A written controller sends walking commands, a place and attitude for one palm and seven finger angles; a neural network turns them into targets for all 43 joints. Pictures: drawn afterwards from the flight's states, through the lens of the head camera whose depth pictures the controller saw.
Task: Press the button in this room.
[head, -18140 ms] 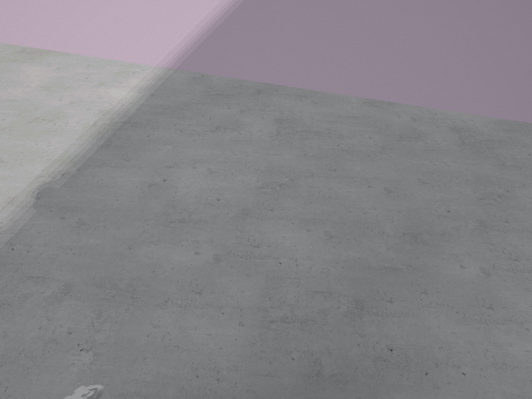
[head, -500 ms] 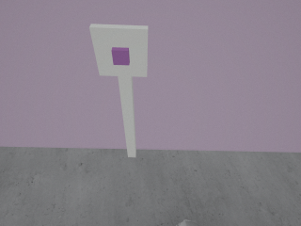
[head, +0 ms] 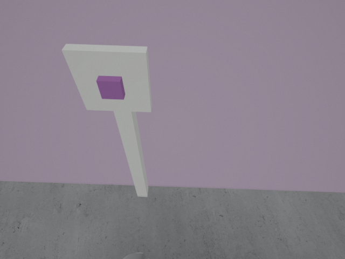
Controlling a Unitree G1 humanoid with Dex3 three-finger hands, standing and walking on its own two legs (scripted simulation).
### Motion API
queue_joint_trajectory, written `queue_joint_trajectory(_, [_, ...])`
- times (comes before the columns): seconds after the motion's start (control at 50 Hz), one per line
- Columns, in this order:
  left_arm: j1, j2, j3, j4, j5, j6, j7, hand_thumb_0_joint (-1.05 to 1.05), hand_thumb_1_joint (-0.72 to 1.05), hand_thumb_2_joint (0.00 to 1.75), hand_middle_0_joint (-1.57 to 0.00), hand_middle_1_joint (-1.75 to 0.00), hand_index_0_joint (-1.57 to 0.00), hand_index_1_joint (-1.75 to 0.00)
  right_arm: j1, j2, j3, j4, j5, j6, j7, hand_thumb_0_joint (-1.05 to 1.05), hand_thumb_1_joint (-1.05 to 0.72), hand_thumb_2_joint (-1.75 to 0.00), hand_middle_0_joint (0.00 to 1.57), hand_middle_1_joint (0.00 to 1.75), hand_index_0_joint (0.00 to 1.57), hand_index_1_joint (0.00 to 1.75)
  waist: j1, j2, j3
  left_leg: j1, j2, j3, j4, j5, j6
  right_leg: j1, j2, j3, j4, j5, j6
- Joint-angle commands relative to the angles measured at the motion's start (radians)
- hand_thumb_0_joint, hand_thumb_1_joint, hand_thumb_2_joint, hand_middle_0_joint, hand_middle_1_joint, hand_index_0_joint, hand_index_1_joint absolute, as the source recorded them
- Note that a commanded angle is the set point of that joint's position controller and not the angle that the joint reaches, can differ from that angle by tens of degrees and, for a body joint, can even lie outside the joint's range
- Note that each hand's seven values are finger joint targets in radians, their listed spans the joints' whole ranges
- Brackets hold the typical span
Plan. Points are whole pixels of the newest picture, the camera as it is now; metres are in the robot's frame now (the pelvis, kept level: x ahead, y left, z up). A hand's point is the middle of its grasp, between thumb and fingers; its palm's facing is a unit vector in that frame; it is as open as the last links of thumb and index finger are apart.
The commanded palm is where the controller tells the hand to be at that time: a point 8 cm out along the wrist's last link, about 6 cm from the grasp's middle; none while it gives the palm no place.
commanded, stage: come to a stop and stand still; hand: left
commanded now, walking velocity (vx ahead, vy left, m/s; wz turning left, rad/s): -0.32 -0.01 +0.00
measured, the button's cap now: (111, 87) +0.51 +0.21 +0.10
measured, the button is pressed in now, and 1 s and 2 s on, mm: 0 0 0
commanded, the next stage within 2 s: look again from close up in 1.00 s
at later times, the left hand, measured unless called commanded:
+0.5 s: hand out of the picture +0.05 +0.17 -0.17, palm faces +0.00 -0.95 -0.30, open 7.4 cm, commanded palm none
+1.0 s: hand out of the picture -0.03 +0.13 -0.17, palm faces +0.01 -0.98 -0.19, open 7.4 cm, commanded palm none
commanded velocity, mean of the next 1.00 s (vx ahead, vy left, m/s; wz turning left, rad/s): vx -0.06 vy -0.02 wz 0.00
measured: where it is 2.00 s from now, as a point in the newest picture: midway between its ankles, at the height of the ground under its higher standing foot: outside the picture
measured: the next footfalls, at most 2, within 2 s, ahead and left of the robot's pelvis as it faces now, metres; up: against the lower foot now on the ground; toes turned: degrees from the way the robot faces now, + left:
left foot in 0.04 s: +0.11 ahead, +0.12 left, +0.00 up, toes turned +7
right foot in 0.44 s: +0.03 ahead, -0.15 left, +0.00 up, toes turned -6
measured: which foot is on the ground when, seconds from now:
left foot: up 0.00-0.02, down 0.04-0.44, up 0.46-0.70, down 0.72-1.00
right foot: down 0.00-0.10, up 0.12-0.42, down 0.44-1.00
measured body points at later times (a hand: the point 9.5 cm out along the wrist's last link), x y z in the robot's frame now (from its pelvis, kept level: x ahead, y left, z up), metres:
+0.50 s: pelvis -0.01 -0.03 -0.01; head +0.02 -0.06 +0.43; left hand +0.05 +0.22 -0.15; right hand +0.07 -0.28 -0.18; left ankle +0.06 +0.11 -0.73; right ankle -0.01 -0.15 -0.74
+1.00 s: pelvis -0.04 -0.05 +0.00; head -0.03 -0.05 +0.45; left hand -0.03 +0.18 -0.16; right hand -0.05 -0.26 -0.16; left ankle -0.05 +0.08 -0.74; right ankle -0.01 -0.15 -0.74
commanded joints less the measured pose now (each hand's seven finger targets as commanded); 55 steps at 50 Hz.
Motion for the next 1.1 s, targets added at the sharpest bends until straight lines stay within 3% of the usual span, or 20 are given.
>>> queue_joint_trajectory(0.0, [0.032, 0.124, 0.004, -0.01, -0.011, 0.004, 0.018, 0.0, 0.9, 0.9, -0.2, -0.3, -0.2, -0.3, 0.12, -0.027, 0.015, 0.021, 0.009, -0.011, -0.005, 0.0, -0.9, -0.9, 0.2, 0.3, 0.2, 0.3, -0.031, -0.066, -0.062, 0.28, 0.002, -0.028, -0.316, 0.365, 0.0, -0.021, -0.181, 0.104, -0.004, 0.446, -0.033])
queue_joint_trajectory(0.02, [0.065, 0.101, 0.0, -0.014, -0.012, 0.013, 0.023, 0.0, 0.9, 0.9, -0.2, -0.3, -0.2, -0.3, 0.125, -0.074, 0.007, 0.022, 0.008, -0.017, -0.011, 0.0, -0.9, -0.9, 0.2, 0.3, 0.2, 0.3, -0.019, 0.015, -0.089, 0.361, 0.074, -0.081, -0.309, 0.637, 0.029, -0.057, -0.143, 0.099, 0.038, 0.341, 0.012])
queue_joint_trajectory(0.08, [0.108, 0.102, -0.002, -0.028, -0.014, 0.052, 0.035, 0.0, 0.9, 0.9, -0.2, -0.3, -0.2, -0.3, 0.101, -0.142, -0.011, 0.013, 0.018, 0.004, -0.035, 0.0, -0.9, -0.9, 0.2, 0.3, 0.2, 0.3, -0.021, 0.277, -0.076, 0.375, 0.253, -0.229, -0.358, 1.059, 0.183, -0.107, -0.065, 0.076, 0.241, -0.196, 0.078])
queue_joint_trajectory(0.16, [0.078, 0.112, 0.026, -0.051, -0.008, 0.07, 0.029, 0.0, 0.9, 0.9, -0.2, -0.3, -0.2, -0.3, 0.031, -0.159, -0.038, -0.022, 0.003, 0.026, -0.048, 0.0, -0.9, -0.9, 0.2, 0.3, 0.2, 0.3, -0.022, 0.137, -0.108, 0.415, 0.265, -0.196, -0.328, 0.993, 0.244, -0.261, -0.042, 0.191, 0.571, -0.324, 0.069])
queue_joint_trajectory(0.26, [0.062, 0.089, 0.043, -0.098, -0.006, 0.087, 0.023, 0.0, 0.9, 0.9, -0.2, -0.3, -0.2, -0.3, -0.02, -0.152, -0.055, -0.063, -0.002, 0.031, -0.036, 0.0, -0.9, -0.9, 0.2, 0.3, 0.2, 0.3, -0.011, 0.106, -0.146, 0.332, 0.24, -0.136, -0.347, 0.71, 0.223, -0.265, -0.039, 0.199, 0.634, -0.267, 0.085])
queue_joint_trajectory(0.34, [0.073, 0.075, 0.031, -0.107, -0.002, 0.081, 0.014, 0.0, 0.9, 0.9, -0.2, -0.3, -0.2, -0.3, -0.046, -0.159, -0.06, -0.07, -0.008, 0.035, -0.022, 0.0, -0.9, -0.9, 0.2, 0.3, 0.2, 0.3, -0.009, 0.159, -0.126, 0.219, 0.213, -0.16, -0.371, 0.42, 0.193, -0.128, -0.041, 0.138, 0.341, -0.232, 0.068])
queue_joint_trajectory(0.38, [0.158, 0.09, 0.029, -0.08, 0.001, 0.071, 0.014, 0.0, 0.9, 0.9, -0.2, -0.3, -0.2, -0.3, -0.064, -0.157, -0.06, -0.074, 0.0, 0.04, -0.016, 0.0, -0.9, -0.9, 0.2, 0.3, 0.2, 0.3, 0.034, 0.11, -0.134, 0.141, 0.164, -0.132, -0.304, 0.219, 0.14, 0.018, -0.039, 0.111, 0.096, -0.029, 0.068])
queue_joint_trajectory(0.4, [0.167, 0.133, 0.031, -0.079, 0.01, 0.064, 0.016, 0.0, 0.9, 0.9, -0.2, -0.3, -0.2, -0.3, -0.047, -0.113, -0.056, -0.075, 0.009, 0.044, -0.012, 0.0, -0.9, -0.9, 0.2, 0.3, 0.2, 0.3, 0.032, -0.024, -0.105, 0.069, 0.081, -0.087, -0.212, 0.052, 0.085, 0.048, -0.088, 0.172, -0.046, 0.03, 0.06])
queue_joint_trajectory(0.42, [0.095, 0.212, 0.034, -0.102, 0.017, 0.054, 0.019, 0.0, 0.9, 0.9, -0.2, -0.3, -0.2, -0.3, -0.024, -0.042, -0.041, -0.092, 0.016, 0.052, -0.004, 0.0, -0.9, -0.9, 0.2, 0.3, 0.2, 0.3, -0.004, -0.266, -0.034, -0.025, -0.033, -0.01, -0.091, -0.161, 0.014, -0.031, -0.287, 0.426, -0.157, -0.009, -0.019])
queue_joint_trajectory(0.44, [0.026, 0.241, 0.032, -0.14, 0.012, 0.06, 0.017, 0.0, 0.9, 0.9, -0.2, -0.3, -0.2, -0.3, -0.051, -0.049, -0.035, -0.107, 0.012, 0.062, 0.002, 0.0, -0.9, -0.9, 0.2, 0.3, 0.2, 0.3, 0.007, -0.241, 0.006, 0.043, -0.049, -0.054, 0.016, -0.233, 0.015, -0.199, -0.363, 0.44, -0.212, -0.042, -0.098])
queue_joint_trajectory(0.46, [-0.004, 0.24, 0.039, -0.143, 0.014, 0.053, 0.018, 0.0, 0.9, 0.9, -0.2, -0.3, -0.2, -0.3, -0.078, -0.05, -0.035, -0.104, 0.006, 0.072, -0.002, 0.0, -0.9, -0.9, 0.2, 0.3, 0.2, 0.3, 0.011, -0.286, 0.032, 0.042, -0.049, -0.094, 0.094, -0.235, 0.026, -0.249, -0.338, 0.469, -0.213, -0.038, -0.122])
queue_joint_trajectory(0.52, [-0.066, 0.187, 0.024, -0.137, 0.008, 0.047, 0.015, 0.0, 0.9, 0.9, -0.2, -0.3, -0.2, -0.3, 0.02, -0.066, -0.032, -0.041, 0.007, 0.061, -0.003, 0.0, -0.9, -0.9, 0.2, 0.3, 0.2, 0.3, -0.03, -0.213, 0.018, 0.047, -0.053, -0.088, 0.176, -0.147, 0.028, -0.162, -0.243, 0.324, -0.129, 0.162, -0.11])
queue_joint_trajectory(0.62, [0.01, 0.184, 0.023, -0.083, -0.001, 0.038, 0.019, 0.0, 0.9, 0.9, -0.2, -0.3, -0.2, -0.3, 0.055, -0.046, -0.006, -0.006, 0.012, 0.037, -0.015, 0.0, -0.9, -0.9, 0.2, 0.3, 0.2, 0.3, 0.002, -0.154, -0.055, 0.138, -0.05, -0.056, -0.141, -0.089, 0.01, 0.001, -0.23, 0.305, -0.054, 0.349, -0.113])
queue_joint_trajectory(0.66, [-0.002, 0.165, 0.02, -0.063, -0.012, 0.037, 0.023, 0.0, 0.9, 0.9, -0.2, -0.3, -0.2, -0.3, 0.121, -0.045, 0.003, 0.034, 0.011, 0.02, -0.021, 0.0, -0.9, -0.9, 0.2, 0.3, 0.2, 0.3, -0.017, -0.104, -0.092, 0.266, -0.037, -0.076, -0.36, 0.102, 0.016, 0.005, -0.196, 0.285, -0.003, 0.318, -0.061])
queue_joint_trajectory(0.68, [0.013, 0.141, 0.014, -0.06, -0.019, 0.039, 0.02, 0.0, 0.9, 0.9, -0.2, -0.3, -0.2, -0.3, 0.126, -0.071, 0.004, 0.043, 0.007, 0.008, -0.024, 0.0, -0.9, -0.9, 0.2, 0.3, 0.2, 0.3, -0.004, -0.004, -0.093, 0.323, 0.026, -0.145, -0.382, 0.253, 0.038, -0.042, -0.139, 0.246, 0.02, 0.25, -0.017])
queue_joint_trajectory(0.74, [0.005, 0.12, 0.002, -0.034, -0.017, 0.048, 0.018, 0.0, 0.9, 0.9, -0.2, -0.3, -0.2, -0.3, 0.076, -0.091, 0.007, 0.06, 0.009, 0.001, -0.029, 0.0, -0.9, -0.9, 0.2, 0.3, 0.2, 0.3, 0.019, 0.116, -0.066, 0.23, 0.072, -0.176, -0.401, 0.257, 0.065, 0.039, -0.092, 0.187, -0.014, 0.139, 0.034])
queue_joint_trajectory(0.88, [0.03, 0.114, -0.011, 0.002, -0.013, 0.048, 0.014, 0.0, 0.9, 0.9, -0.2, -0.3, -0.2, -0.3, 0.131, -0.054, 0.013, 0.074, 0.007, 0.015, -0.026, 0.0, -0.9, -0.9, 0.2, 0.3, 0.2, 0.3, 0.003, 0.011, 0.063, 0.182, 0.016, -0.135, -0.464, -0.023, 0.045, -0.019, -0.099, 0.229, -0.123, -0.028, 0.026])
queue_joint_trajectory(1.04, [0.078, 0.091, -0.013, 0.011, -0.01, 0.039, 0.017, 0.0, 0.9, 0.9, -0.2, -0.3, -0.2, -0.3, 0.187, -0.043, 0.016, 0.081, 0.008, 0.012, -0.026, 0.0, -0.9, -0.9, 0.2, 0.3, 0.2, 0.3, -0.009, -0.048, 0.054, 0.218, 0.006, -0.114, -0.446, -0.003, 0.051, -0.064, -0.101, 0.241, -0.143, -0.07, 0.025])
queue_joint_trajectory(1.06, [0.085, 0.087, -0.013, 0.011, -0.01, 0.038, 0.018, 0.0, 0.9, 0.9, -0.2, -0.3, -0.2, -0.3, 0.186, -0.04, 0.016, 0.08, 0.008, 0.01, -0.027, 0.0, -0.9, -0.9, 0.2, 0.3, 0.2, 0.3, -0.009, -0.045, 0.057, 0.22, 0.005, -0.114, -0.444, 0.006, 0.052, -0.071, -0.101, 0.245, -0.141, -0.062, 0.024])
queue_joint_trajectory(1.08, [0.159, 0.098, -0.026, 0.033, 0.005, 0.012, 0.057, 0.0, 0.9, 0.9, -0.2, -0.3, -0.2, -0.3, 0.084, -0.078, 0.025, 0.018, 0.008, -0.008, -0.011, 0.0, -0.9, -0.9, 0.2, 0.3, 0.2, 0.3, 0.03, 0.0, 0.07, 0.14, 0.015, -0.057, -0.248, 0.068, 0.023, -0.047, -0.146, 0.259, -0.067, 0.242, 0.022])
